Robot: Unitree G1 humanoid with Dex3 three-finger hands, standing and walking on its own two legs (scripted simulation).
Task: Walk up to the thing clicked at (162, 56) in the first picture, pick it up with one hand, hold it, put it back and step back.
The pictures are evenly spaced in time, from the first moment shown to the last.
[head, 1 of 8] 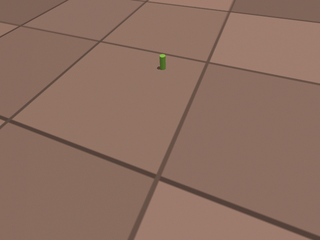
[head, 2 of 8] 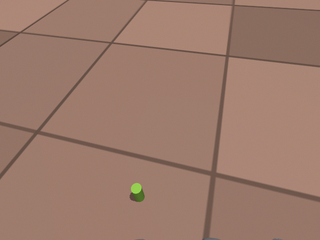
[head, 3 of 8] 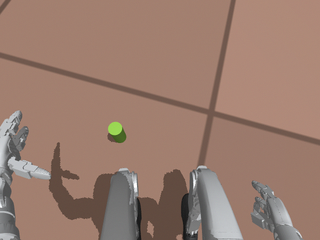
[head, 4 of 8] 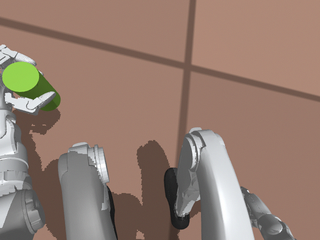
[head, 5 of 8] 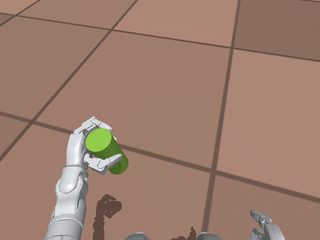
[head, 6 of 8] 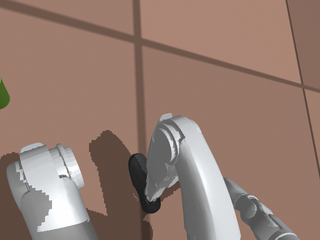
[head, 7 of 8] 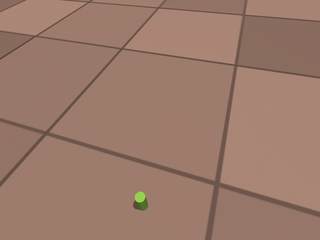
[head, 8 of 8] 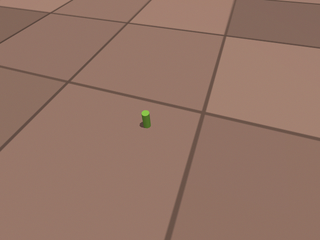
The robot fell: no
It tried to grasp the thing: yes
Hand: left
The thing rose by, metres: 0.68
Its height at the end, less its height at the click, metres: +0.00
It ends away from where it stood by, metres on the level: 0.02
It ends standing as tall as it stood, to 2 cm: yes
